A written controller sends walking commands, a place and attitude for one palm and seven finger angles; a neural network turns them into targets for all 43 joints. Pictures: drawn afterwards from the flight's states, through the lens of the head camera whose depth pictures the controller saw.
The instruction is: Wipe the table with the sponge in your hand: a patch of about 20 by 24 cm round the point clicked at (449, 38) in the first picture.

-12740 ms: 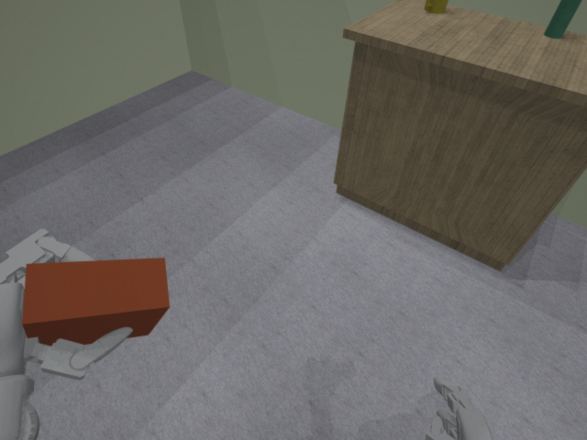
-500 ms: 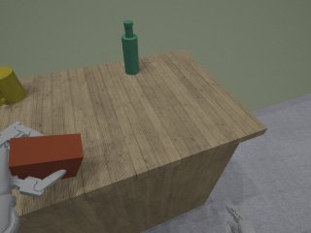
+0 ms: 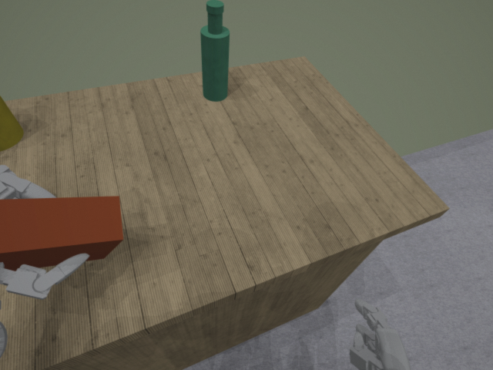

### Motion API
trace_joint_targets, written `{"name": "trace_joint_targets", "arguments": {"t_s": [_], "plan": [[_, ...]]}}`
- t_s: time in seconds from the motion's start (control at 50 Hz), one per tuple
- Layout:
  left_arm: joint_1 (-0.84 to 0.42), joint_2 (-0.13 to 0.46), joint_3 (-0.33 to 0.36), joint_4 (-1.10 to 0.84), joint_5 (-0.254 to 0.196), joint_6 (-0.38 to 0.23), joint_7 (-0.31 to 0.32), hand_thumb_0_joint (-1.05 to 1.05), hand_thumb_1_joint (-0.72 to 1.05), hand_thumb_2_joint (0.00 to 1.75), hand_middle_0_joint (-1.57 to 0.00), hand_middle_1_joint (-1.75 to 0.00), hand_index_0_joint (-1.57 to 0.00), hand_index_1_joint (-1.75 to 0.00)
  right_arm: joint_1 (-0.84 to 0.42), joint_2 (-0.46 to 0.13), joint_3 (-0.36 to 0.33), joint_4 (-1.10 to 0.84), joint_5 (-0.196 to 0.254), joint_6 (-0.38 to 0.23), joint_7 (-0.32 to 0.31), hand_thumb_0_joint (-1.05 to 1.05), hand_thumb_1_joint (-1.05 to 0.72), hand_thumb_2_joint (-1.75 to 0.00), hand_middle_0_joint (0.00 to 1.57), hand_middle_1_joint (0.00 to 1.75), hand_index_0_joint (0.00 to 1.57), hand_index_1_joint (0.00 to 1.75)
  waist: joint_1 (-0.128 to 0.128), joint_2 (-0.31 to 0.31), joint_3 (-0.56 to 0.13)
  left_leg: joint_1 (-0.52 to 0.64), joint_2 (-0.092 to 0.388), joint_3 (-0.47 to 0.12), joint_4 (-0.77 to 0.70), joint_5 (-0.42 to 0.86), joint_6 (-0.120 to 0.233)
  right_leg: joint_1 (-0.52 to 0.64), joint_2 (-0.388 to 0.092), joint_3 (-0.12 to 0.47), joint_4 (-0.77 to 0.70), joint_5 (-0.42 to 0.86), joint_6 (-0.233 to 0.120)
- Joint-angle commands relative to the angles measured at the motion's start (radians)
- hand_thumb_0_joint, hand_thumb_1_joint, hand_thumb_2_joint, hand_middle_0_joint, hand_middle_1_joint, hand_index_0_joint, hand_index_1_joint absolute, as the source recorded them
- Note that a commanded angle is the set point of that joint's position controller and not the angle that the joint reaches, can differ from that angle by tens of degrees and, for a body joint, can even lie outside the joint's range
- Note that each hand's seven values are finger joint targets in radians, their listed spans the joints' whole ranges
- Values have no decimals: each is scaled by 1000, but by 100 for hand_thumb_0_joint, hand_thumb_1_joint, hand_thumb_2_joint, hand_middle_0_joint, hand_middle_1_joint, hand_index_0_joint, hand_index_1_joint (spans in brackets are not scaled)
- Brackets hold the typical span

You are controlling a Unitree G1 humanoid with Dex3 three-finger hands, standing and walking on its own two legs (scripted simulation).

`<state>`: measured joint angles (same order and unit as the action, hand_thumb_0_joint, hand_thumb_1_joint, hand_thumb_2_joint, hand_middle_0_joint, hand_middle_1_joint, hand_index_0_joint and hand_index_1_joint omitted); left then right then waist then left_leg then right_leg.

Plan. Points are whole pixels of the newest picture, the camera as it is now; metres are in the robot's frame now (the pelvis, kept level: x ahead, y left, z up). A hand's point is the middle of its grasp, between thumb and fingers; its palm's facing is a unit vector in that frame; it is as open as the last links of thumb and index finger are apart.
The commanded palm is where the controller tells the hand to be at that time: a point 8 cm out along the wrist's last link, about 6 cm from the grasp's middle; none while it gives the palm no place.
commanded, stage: come to a stop and stand still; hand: left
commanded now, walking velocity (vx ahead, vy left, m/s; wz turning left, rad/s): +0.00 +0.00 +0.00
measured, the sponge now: (76, 233) +0.24 +0.24 +0.14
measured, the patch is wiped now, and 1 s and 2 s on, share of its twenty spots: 0.00 0.00 0.00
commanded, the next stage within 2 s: look again from close up in 0.28 s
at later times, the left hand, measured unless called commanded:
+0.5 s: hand (30, 259) +0.20 +0.27 +0.15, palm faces +0.40 -0.84 -0.36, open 9.6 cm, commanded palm +0.14 +0.30 +0.18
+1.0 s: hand (43, 259) +0.20 +0.25 +0.15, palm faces +0.37 -0.83 -0.40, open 9.6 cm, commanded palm +0.13 +0.28 +0.18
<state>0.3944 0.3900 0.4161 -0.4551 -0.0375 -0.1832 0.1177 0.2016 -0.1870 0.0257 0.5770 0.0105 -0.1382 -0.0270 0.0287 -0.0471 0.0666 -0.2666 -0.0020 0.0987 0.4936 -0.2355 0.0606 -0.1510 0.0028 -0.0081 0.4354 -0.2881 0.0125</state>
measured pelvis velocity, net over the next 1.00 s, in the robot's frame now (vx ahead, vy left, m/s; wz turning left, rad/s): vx -0.03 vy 0.00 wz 0.00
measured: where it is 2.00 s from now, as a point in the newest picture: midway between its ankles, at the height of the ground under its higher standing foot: outside the picture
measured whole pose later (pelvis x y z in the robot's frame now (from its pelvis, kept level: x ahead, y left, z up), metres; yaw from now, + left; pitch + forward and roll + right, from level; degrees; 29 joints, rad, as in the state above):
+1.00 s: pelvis -0.03 +0.00 +0.00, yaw +0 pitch -1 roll -1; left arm 0.40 0.38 0.37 -0.50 -0.03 -0.18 0.11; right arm 0.17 -0.17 0.02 0.55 0.01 -0.14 -0.03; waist 0.04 -0.04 0.14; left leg -0.26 -0.01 0.10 0.44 -0.17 0.06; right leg -0.17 -0.01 -0.01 0.45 -0.25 0.01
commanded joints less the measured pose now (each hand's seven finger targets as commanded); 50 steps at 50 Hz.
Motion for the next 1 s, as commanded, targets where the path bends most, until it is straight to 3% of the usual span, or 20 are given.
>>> {"name": "trace_joint_targets", "arguments": {"t_s": [0.0, 0.04, 0.06, 0.14, 0.16, 0.24, 0.36, 0.44, 0.46, 0.54, 0.56, 0.6, 0.74, 0.76, 0.84, 0.86, 0.92, 0.94, 0.96, 0.98], "plan": [[-85, 104, -8, -311, 14, -63, 5, 0, 10, 130, -120, -160, -120, -160, -67, -144, -65, -151, 0, -66, 6, 0, -90, -90, 20, 30, 20, 30, -17, 150, -244, 262, 136, -130, -39, 522, -18, -48, -22, 0, 2, 258, -18], [-59, 139, 37, -304, 17, -53, 14, 0, 10, 130, -120, -160, -120, -160, -91, -138, -58, -152, 2, -61, 7, 0, -90, -90, 20, 30, 20, 30, -9, 167, -238, 236, 130, -123, -47, 478, -28, -42, -21, 2, 6, 240, -20], [-62, 115, 21, -300, 15, -54, 13, 0, 10, 130, -120, -160, -120, -160, -81, -138, -58, -153, 0, -53, 7, 0, -90, -90, 20, 30, 20, 30, -15, 159, -219, 204, 130, -134, -57, 444, -28, -32, -23, -6, 6, 217, -22], [-35, 197, 126, -289, 3, -55, 22, 0, 10, 130, -120, -160, -120, -160, -104, -129, -53, -163, 3, -32, -5, 0, -90, -90, 20, 30, 20, 30, -6, 161, -208, 154, 116, -132, -71, 370, -43, 9, -28, 3, -24, 250, -27], [-19, 162, 100, -274, -7, -56, 16, 0, 10, 130, -120, -160, -120, -160, -97, -123, -51, -167, 2, -24, -6, 0, -90, -90, 20, 30, 20, 30, -9, 131, -205, 139, 118, -131, -68, 337, -36, 21, -35, 3, -37, 256, -26], [-10, 155, 94, -263, -13, -56, 13, 0, 10, 130, -120, -160, -120, -160, -105, -127, -53, -170, 7, -22, -11, 0, -90, -90, 20, 30, 20, 30, -11, 136, -200, 147, 110, -128, -92, 270, -42, 18, -35, 15, -53, 257, -25], [-45, 98, 7, -253, -4, -47, 9, 0, 10, 130, -120, -160, -120, -160, -99, -140, -55, -161, 6, -28, -16, 0, -90, -90, 20, 30, 20, 30, -13, 123, -178, 135, 116, -140, -133, 128, -30, 11, -39, 13, -73, 203, -19], [-79, 152, 51, -268, 9, -52, 23, 0, 10, 130, -120, -160, -120, -160, -121, -140, -56, -158, 8, -37, -24, 0, -90, -90, 20, 30, 20, 30, -9, 135, -152, 103, 110, -145, -161, 5, -30, 9, -39, 29, -87, 155, -23], [-78, 116, 17, -249, 6, -54, 19, 0, 10, 130, -120, -160, -120, -160, -109, -138, -53, -156, 5, -33, -25, 0, -90, -90, 20, 30, 20, 30, -11, 125, -136, 78, 112, -161, -175, -40, -26, 16, -42, 20, -94, 129, -24], [-78, 167, 71, -272, 13, -65, 27, 0, 10, 130, -120, -160, -120, -160, -117, -143, -58, -158, 6, -41, -27, 0, -90, -90, 20, 30, 20, 30, -7, 159, -127, 55, 107, -166, -196, -107, -31, 21, -33, 24, -95, 91, -27], [-64, 127, 38, -257, 9, -69, 22, 0, 10, 130, -120, -160, -120, -160, -109, -138, -57, -158, 5, -38, -27, 0, -90, -90, 20, 30, 20, 30, -9, 162, -121, 49, 113, -181, -210, -134, -27, 27, -33, 14, -92, 82, -28], [-52, 148, 60, -265, 7, -73, 24, 0, 10, 130, -120, -160, -120, -160, -104, -141, -60, -160, 4, -43, -28, 0, -90, -90, 20, 30, 20, 30, -5, 166, -127, 29, 119, -190, -221, -152, -23, 52, -32, 10, -88, 89, -25], [10, 138, 61, -220, 5, -66, 19, 0, 10, 130, -120, -160, -120, -160, -102, -139, -62, -150, 8, -48, -23, 0, -90, -90, 20, 30, 20, 30, -9, 95, -151, 100, 104, -154, -164, 7, -35, 19, -39, 21, -107, 156, -25], [-8, 106, 28, -218, 0, -65, 14, 0, 10, 130, -120, -160, -120, -160, -88, -139, -60, -149, 8, -43, -23, 0, -90, -90, 20, 30, 20, 30, -14, 88, -140, 100, 108, -166, -179, 17, -39, 13, -33, 13, -107, 150, -22], [-58, 159, 66, -266, 2, -66, 15, 0, 10, 130, -120, -160, -120, -160, -107, -132, -58, -160, 11, -51, -29, 0, -90, -90, 20, 30, 20, 30, -5, 150, -120, 113, 157, -173, -201, 135, -53, -18, -12, 1, -33, 147, -13], [-71, 124, 34, -267, -3, -67, 8, 0, 10, 130, -120, -160, -120, -160, -91, -134, -59, -157, 7, -48, -26, 0, -90, -90, 20, 30, 20, 30, -7, 163, -129, 110, 172, -192, -212, 157, -50, -10, -7, -12, -12, 120, -11], [-74, 143, 48, -332, -2, -80, 6, 0, 10, 130, -120, -160, -120, -160, -77, -123, -70, -169, 3, -62, -16, 0, -90, -90, 20, 30, 20, 30, -2, 213, -176, 193, 215, -197, -167, 351, -52, -43, -14, -17, 15, 50, -17], [-50, 165, 79, -334, 3, -81, 6, 0, 10, 130, -120, -160, -120, -160, -90, -120, -65, -166, 1, -67, -10, 0, -90, -90, 20, 30, 20, 30, 4, 233, -186, 210, 221, -178, -164, 369, -51, -66, -6, -22, 40, 25, -15], [-34, 124, 40, -324, -3, -80, -2, 0, 10, 130, -120, -160, -120, -160, -76, -118, -65, -168, -4, -63, -5, 0, -90, -90, 20, 30, 20, 30, -1, 231, -187, 199, 230, -196, -164, 359, -41, -60, -9, -25, 40, -2, -14], [-33, 147, 60, -376, -6, -90, -2, 0, 10, 130, -120, -160, -120, -160, -69, -118, -76, -180, -1, -73, -2, 0, -90, -90, 20, 30, 20, 30, 2, 245, -195, 207, 248, -207, -145, 393, -42, -64, -13, -24, 43, -7, -23]]}}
